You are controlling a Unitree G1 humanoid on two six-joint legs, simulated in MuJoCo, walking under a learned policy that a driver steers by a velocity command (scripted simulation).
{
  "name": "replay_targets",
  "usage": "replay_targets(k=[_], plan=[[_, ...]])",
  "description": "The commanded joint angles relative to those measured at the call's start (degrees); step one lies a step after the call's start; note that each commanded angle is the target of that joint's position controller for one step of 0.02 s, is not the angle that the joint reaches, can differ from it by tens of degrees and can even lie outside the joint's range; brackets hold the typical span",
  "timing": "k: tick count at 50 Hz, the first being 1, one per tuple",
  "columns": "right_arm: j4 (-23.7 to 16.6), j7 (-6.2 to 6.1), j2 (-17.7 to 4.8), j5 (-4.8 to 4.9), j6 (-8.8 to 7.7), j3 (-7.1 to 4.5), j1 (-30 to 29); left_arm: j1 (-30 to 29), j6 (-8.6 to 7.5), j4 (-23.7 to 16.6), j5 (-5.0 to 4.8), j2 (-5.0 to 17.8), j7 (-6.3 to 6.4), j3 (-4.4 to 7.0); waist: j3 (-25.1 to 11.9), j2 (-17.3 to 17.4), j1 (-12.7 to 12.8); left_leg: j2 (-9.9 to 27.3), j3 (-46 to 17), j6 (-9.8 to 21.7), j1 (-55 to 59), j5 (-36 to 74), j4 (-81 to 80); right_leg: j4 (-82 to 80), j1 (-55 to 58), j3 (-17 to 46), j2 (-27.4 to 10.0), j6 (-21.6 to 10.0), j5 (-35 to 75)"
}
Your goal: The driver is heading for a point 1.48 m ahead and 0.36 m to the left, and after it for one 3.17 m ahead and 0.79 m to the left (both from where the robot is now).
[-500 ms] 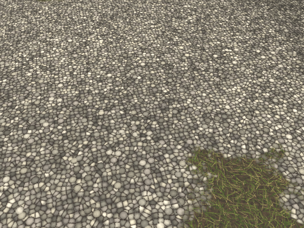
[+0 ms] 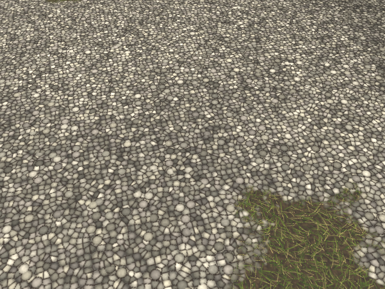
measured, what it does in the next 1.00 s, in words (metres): walks ahead: left foot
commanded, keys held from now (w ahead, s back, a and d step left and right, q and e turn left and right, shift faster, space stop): no key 0.38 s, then w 0.62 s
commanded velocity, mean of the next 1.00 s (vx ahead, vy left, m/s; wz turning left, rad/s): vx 0.20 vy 0.00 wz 0.00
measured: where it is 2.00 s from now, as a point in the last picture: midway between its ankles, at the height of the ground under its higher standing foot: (183, 219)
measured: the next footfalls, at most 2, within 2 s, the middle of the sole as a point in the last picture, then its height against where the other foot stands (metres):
left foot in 0.72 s outside the picture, level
right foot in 1.24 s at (211, 285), level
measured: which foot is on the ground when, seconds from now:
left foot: down 0.00-0.46, up 0.48-0.70, down 0.72-1.00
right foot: down 0.00-0.72, up 0.74-1.00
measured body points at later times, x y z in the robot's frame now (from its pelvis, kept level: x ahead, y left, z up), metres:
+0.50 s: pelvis +0.02 -0.01 +0.00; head +0.01 -0.01 +0.45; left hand -0.05 +0.20 -0.16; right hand -0.02 -0.22 -0.17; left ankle +0.03 +0.11 -0.74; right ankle -0.07 -0.09 -0.74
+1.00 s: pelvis +0.22 +0.06 +0.00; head +0.23 +0.07 +0.45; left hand +0.30 +0.30 -0.14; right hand +0.14 -0.16 -0.14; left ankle +0.14 +0.12 -0.74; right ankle +0.28 -0.07 -0.67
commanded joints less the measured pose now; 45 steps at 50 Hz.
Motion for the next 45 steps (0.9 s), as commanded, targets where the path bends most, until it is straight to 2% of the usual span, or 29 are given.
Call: replay_targets(k=[1, 19, 20, 21, 22, 23, 24, 25, 27, 29, 31, 33, 34, 35, 36, 37, 38, 39, 40, 41, 43, 44, 45], plan=[[-0.17, -0.14, -3.85, 0.01, -0.14, -0.46, 4.0, 5.66, -0.16, 0.05, 0.0, 3.82, 0.12, 0.51, 3.59, -0.46, -0.01, 5.83, -5.57, 1.66, 3.73, 7.68, -2.23, -4.66, -7.8, 5.08, -7.21, -1.12, 12.52], [0.06, -0.25, -3.29, 0.11, -0.18, -0.27, 4.9, 6.98, -0.39, -0.12, -0.02, 3.31, 0.11, 0.46, 3.75, -0.58, 0.06, 5.94, -5.16, 1.29, 3.51, 8.43, -1.53, -4.64, -7.05, 4.97, -7.39, -1.15, 15.41], [0.15, -0.22, -2.95, 0.05, -0.13, -0.16, 5.04, 7.58, -0.39, 0.01, 0.08, 3.13, 0.08, 0.41, 2.76, -0.71, 0.31, 5.4, -4.83, 1.35, 3.74, 4.9, -1.6, -5.64, -6.62, 5.13, -7.09, -1.42, 10.5], [-0.14, -0.14, -3.1, -0.08, -0.04, -0.24, 4.36, 8.06, -0.31, 0.07, 0.21, 3.72, 0.04, 0.69, 3.52, -1.25, 0.69, 4.29, -4.04, 1.47, 2.6, 0.22, -0.54, -6.82, -7.06, 5.83, -6.79, -2.06, 3.19], [-0.82, 0.03, -3.4, -0.25, 0.04, -0.44, 3.4, 8.75, -0.11, 0.07, 0.23, 5.21, -0.02, 1.34, 4.64, -2.93, 1.22, 2.39, -2.33, 1.74, 0.15, -5.71, 2.45, -8.15, -7.47, 7.61, -7.07, -3.41, -6.29], [-1.76, 0.36, -3.57, -0.6, 0.05, -0.67, 2.06, 9.65, 0.15, -0.05, 0.15, 6.81, -0.12, 2.05, 6.56, -5.7, 2.15, 0.2, 0.05, 1.92, -4.67, -11.81, 6.9, -10.16, -7.23, 11.36, -8.82, -5.46, -16.22], [-3.14, 0.76, -3.61, -1.13, -0.07, -0.8, 0.01, 10.93, 0.31, -0.12, 0.06, 7.84, -0.22, 2.58, 9.73, -7.38, 3.2, -0.95, 2.28, 2.03, -10.8, -14.93, 11.06, -12.81, -6.9, 15.75, -12.19, -7.73, -23.41], [-4.72, 1.14, -3.08, -1.68, -0.44, -0.72, -2.01, 11.99, 0.25, -0.06, 0.09, 8.19, -0.32, 2.93, 12.76, -8.01, 4.03, 0.02, 3.77, 2.2, -15.44, -15.43, 14.55, -14.58, -6.69, 19.36, -15.69, -9.88, -26.1], [-7.71, 1.74, -3.55, -1.73, -1.66, -1.05, -5.69, 14.09, -0.55, 0.27, 0.82, 7.89, -0.47, 3.25, 15.42, -7.0, 4.99, 3.07, 3.11, 2.64, -23.51, -16.08, 21.34, -15.75, -3.47, 22.87, -19.49, -12.8, -20.01], [-9.84, 2.32, -4.41, -1.51, -3.02, -1.6, -7.15, 14.69, -1.66, 0.25, 1.22, 8.56, -0.62, 3.66, 14.37, -5.38, 4.55, 4.55, 2.38, 2.95, -28.59, -15.98, 23.05, -14.17, 2.74, 21.24, -19.9, -13.4, -8.36], [-11.73, 2.96, -5.29, -0.84, -3.97, -2.24, -8.48, 13.65, -2.52, -0.34, 1.17, 8.99, -0.76, 3.86, 12.1, -5.01, 3.7, 4.17, 2.96, 3.12, -26.47, -14.35, 19.89, -12.49, 4.57, 17.57, -18.72, -12.3, 1.32], [-12.62, 3.46, -5.18, -0.23, -4.15, -2.71, -7.05, 11.56, -3.06, -1.12, 0.95, 9.68, -0.89, 4.05, 9.9, -6.0, 1.71, 2.52, 4.5, 3.59, -18.21, -10.71, 15.61, -10.24, 1.01, 13.53, -17.23, -10.6, 8.62], [-11.72, 3.54, -4.48, 0.11, -4.18, -2.87, -2.96, 9.01, -3.24, -1.8, 0.52, 9.96, -1.05, 4.06, 8.65, -5.81, -1.04, 0.87, 6.0, 4.05, -8.95, -7.08, 11.43, -7.51, -4.13, 10.21, -15.51, -9.0, 12.76], [-9.16, 3.38, -4.44, 0.38, -4.24, -3.47, 4.34, 7.04, -3.55, -2.37, 0.12, 10.09, -1.31, 3.94, 6.01, -4.15, -4.67, -2.15, 7.67, 4.41, 4.05, -3.16, 7.25, -1.31, -10.07, 6.67, -12.85, -7.19, 20.8], [-6.37, 2.83, -6.94, 0.26, -4.43, -4.8, 12.46, 7.36, -4.1, -2.51, 0.2, 9.53, -1.77, 3.61, 1.33, -0.15, -7.74, -1.58, 5.6, 5.12, 16.54, -3.49, 5.19, 9.96, -15.29, 2.32, -9.25, -5.4, 25.19], [-5.42, 2.11, -13.39, -0.94, -4.68, -6.48, 22.24, 7.31, -4.4, -4.83, -0.5, 5.89, -2.42, 2.53, -4.92, 11.71, -11.08, 14.46, -18.48, 9.9, 27.43, -20.0, -5.0, 31.07, -26.74, -4.23, -1.97, -1.69, 12.64], [-3.99, 2.36, -13.99, -0.96, -3.84, -6.31, 23.9, 7.15, -4.41, -6.02, 0.57, 5.55, -2.84, 2.75, -5.67, 15.26, -9.08, 22.88, -38.55, 13.33, 25.79, -23.9, -14.62, 44.74, -33.76, -1.81, 1.9, -1.92, -11.66], [-5.76, 2.29, -11.9, -0.86, -3.4, -5.52, 15.6, 4.34, -3.94, -6.92, 1.35, 6.29, -3.19, 3.12, 0.92, 6.77, -4.33, 22.23, -34.96, 12.48, 17.91, -29.63, -14.26, 50.46, -36.12, 1.46, -3.32, -3.31, -7.19], [-8.17, 2.53, -10.11, -0.67, -3.65, -4.9, 8.84, 2.16, -4.1, -7.55, 1.31, 5.73, -3.76, 2.98, 4.89, 1.78, -2.41, 20.87, -29.11, 11.66, 10.82, -24.22, -15.07, 49.39, -35.56, 1.45, -5.63, -3.69, -0.87], [-9.09, 2.71, -9.29, -0.64, -4.21, -4.38, 5.8, 1.71, -4.2, -7.65, 1.06, 5.04, -4.01, 3.08, 5.68, 0.23, -0.51, 18.36, -23.21, 10.81, 7.24, -16.64, -15.8, 47.15, -33.47, 1.2, -7.01, -3.67, 2.47], [-8.51, 2.72, -5.88, -0.43, -5.36, -2.9, 6.2, 2.84, -3.31, -7.43, 1.59, 5.3, -4.13, 3.49, 5.44, 0.9, 1.48, 13.75, -13.51, 8.23, 4.4, -1.56, -15.83, 43.71, -29.27, 0.22, -8.08, -2.75, 4.72], [-7.75, 2.39, -6.68, -0.43, -5.72, -2.85, 7.83, 3.68, -2.7, -7.54, 1.51, 4.44, -4.43, 3.49, 3.92, 3.72, 2.12, 13.83, -12.6, 9.17, 5.2, 0.39, -15.88, 43.08, -29.47, -1.31, -7.34, -2.13, 4.99], [-7.33, 2.16, -6.76, -0.31, -6.05, -2.72, 9.04, 2.31, -2.23, -8.06, 1.53, 5.38, -4.61, 3.8, 4.34, 3.49, 2.31, 13.14, -10.97, 9.38, 5.96, 3.06, -16.42, 42.39, -31.19, -1.76, -7.6, -1.63, 5.88]])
